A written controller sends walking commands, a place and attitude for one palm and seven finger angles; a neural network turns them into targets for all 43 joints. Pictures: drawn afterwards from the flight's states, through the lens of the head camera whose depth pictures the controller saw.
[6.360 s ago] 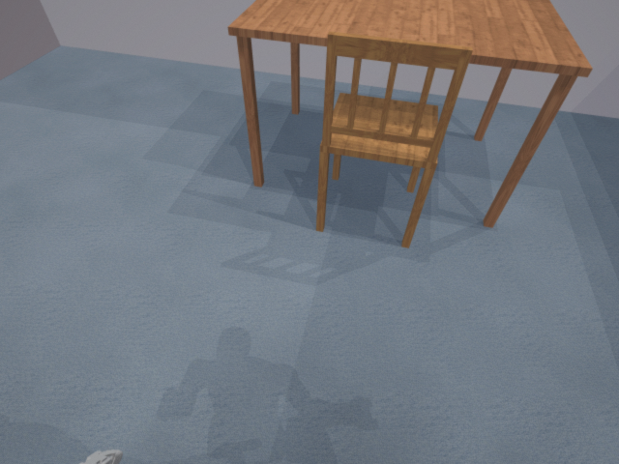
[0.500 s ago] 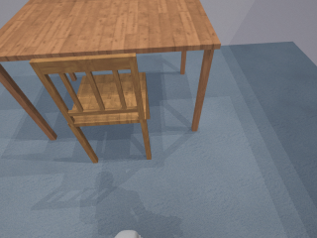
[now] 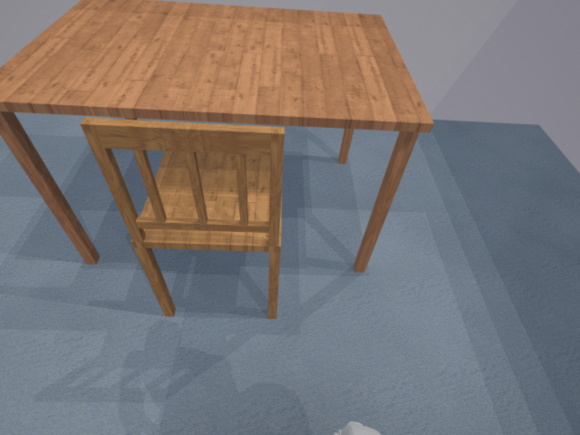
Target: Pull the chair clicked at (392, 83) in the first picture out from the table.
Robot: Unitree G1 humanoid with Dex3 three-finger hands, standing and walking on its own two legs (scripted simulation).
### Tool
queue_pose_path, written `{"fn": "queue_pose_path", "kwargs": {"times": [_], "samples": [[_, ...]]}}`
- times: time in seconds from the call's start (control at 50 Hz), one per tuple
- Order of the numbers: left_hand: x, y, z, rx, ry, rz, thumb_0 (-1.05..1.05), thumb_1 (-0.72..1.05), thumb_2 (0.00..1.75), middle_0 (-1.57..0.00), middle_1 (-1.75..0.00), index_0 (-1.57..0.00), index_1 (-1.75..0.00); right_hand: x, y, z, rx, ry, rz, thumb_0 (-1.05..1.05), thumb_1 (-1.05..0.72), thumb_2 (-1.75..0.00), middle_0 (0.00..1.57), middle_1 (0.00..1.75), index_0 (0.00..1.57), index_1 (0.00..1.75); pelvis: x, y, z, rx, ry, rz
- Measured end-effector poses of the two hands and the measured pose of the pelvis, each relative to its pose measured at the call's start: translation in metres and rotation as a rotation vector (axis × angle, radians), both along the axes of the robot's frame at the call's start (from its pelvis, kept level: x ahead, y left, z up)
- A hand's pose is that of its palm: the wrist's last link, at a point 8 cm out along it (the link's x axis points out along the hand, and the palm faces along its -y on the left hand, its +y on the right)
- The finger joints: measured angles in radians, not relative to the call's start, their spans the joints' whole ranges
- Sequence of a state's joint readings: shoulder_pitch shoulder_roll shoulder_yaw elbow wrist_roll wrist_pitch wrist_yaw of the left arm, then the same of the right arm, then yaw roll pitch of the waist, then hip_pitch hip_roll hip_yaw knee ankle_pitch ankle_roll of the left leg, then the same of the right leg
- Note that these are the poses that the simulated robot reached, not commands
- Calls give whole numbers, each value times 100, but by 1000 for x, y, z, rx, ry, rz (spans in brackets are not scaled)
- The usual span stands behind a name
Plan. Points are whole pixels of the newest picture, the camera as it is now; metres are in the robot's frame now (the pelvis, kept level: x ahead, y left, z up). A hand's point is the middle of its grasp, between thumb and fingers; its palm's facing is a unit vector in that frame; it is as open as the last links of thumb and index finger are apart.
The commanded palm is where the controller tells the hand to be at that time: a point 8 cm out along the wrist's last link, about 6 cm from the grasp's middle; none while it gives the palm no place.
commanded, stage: take the last steps up to it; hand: left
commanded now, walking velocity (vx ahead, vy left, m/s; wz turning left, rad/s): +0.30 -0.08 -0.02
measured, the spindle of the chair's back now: (197, 188) +0.65 +0.25 -0.12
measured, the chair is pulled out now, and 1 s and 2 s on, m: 0.00 0.00 0.00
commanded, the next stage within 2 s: come to a stop and stand still in 0.48 s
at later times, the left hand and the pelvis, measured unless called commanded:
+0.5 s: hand (225, 426) +0.17 +0.11 -0.17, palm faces +0.06 -0.98 -0.20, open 7.3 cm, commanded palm none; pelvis +0.15 -0.07 +0.00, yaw +1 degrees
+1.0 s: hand (234, 403) +0.21 +0.10 -0.19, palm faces +0.06 -0.96 -0.26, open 7.4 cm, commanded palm none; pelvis +0.20 -0.10 -0.02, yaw -1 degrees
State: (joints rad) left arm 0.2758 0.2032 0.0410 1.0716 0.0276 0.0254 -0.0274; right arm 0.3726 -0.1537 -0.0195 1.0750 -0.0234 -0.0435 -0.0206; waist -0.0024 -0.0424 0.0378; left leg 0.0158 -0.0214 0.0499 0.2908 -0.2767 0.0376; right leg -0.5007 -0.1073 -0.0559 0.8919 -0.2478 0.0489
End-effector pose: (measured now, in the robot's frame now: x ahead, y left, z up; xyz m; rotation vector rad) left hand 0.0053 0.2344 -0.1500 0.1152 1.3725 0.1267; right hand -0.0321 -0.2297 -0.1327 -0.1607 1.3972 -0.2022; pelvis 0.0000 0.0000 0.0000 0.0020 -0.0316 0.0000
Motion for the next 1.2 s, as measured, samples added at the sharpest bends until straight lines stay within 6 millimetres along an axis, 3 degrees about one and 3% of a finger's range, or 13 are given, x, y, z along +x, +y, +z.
{"fn": "queue_pose_path", "kwargs": {"times": [0.14,0.2,0.24,0.36,0.5,0.6,0.68,0.76,0.88,1.02,1.2], "samples": [[117,-36,2,22,-130,-97,1,90,89,-20,-30,-19,-29,-26,-15,-18,56,172,-101,0,-91,-90,20,30,20,30,47,-31,-13,14,5,-15],[160,-53,1,43,-223,-106,1,90,89,-20,-30,-19,-29,-19,-28,-30,83,228,-110,0,-90,-90,20,30,20,30,67,-49,-23,7,-2,-3],[173,-62,5,46,-257,-87,1,90,89,-20,-30,-19,-29,1,-38,-30,88,226,-100,0,-90,-90,20,30,20,30,78,-57,-21,3,-6,6],[175,-74,17,73,-211,-16,-1,93,89,-20,-30,-20,-29,107,-64,-23,70,45,-37,1,-91,-90,20,30,20,29,113,-70,-6,-5,7,20],[158,-79,9,44,-78,20,0,93,89,-20,-30,-20,-29,227,-72,-11,45,-150,36,1,-93,-90,20,30,19,29,154,-71,-2,-17,13,14],[143,-82,-6,-7,28,77,0,91,89,-20,-30,-20,-29,293,-60,-6,26,-222,101,0,-93,-90,20,30,19,29,186,-61,-8,-29,2,13],[140,-82,-20,-32,114,98,1,91,89,-20,-30,-19,-29,324,-44,-8,12,-249,127,0,-92,-90,20,30,19,29,207,-53,-16,-9,-10,1],[151,-84,-17,-28,145,84,1,91,89,-20,-30,-19,-29,332,-34,-7,17,-237,100,-1,-93,-90,20,30,20,30,215,-51,-11,9,-16,-14],[179,-82,-8,19,86,57,1,90,89,-20,-30,-19,-29,327,-54,-10,19,-216,68,-2,-94,-90,20,30,20,30,207,-64,-9,13,-16,-13],[196,-94,0,113,-35,30,0,90,89,-20,-30,-19,-29,300,-98,-31,59,-176,42,-1,-92,-90,20,30,20,30,195,-100,-19,32,-22,-9],[202,-118,24,103,-72,29,1,90,89,-20,-30,-20,-29,246,-126,-23,68,-53,25,0,-91,-90,20,30,20,29,190,-115,0,49,13,-1]]}}
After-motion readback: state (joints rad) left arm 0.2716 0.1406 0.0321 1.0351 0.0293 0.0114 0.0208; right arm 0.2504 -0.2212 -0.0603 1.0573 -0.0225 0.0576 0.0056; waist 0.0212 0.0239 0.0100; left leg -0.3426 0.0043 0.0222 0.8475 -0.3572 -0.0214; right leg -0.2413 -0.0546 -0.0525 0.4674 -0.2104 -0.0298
